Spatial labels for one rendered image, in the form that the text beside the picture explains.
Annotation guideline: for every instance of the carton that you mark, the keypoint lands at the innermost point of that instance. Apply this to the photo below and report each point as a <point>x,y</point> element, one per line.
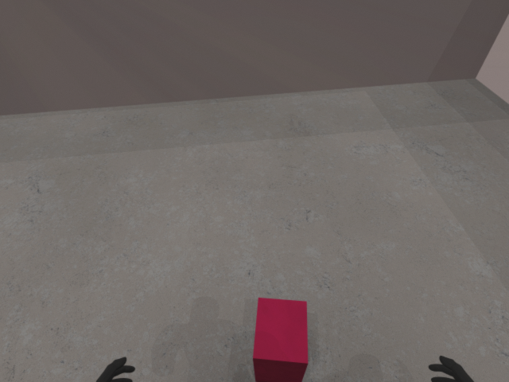
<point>280,341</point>

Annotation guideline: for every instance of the robot left hand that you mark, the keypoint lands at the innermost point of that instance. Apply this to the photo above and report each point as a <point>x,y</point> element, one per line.
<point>115,368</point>

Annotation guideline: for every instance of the robot right hand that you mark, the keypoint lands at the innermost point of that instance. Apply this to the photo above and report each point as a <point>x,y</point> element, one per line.
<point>450,367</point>

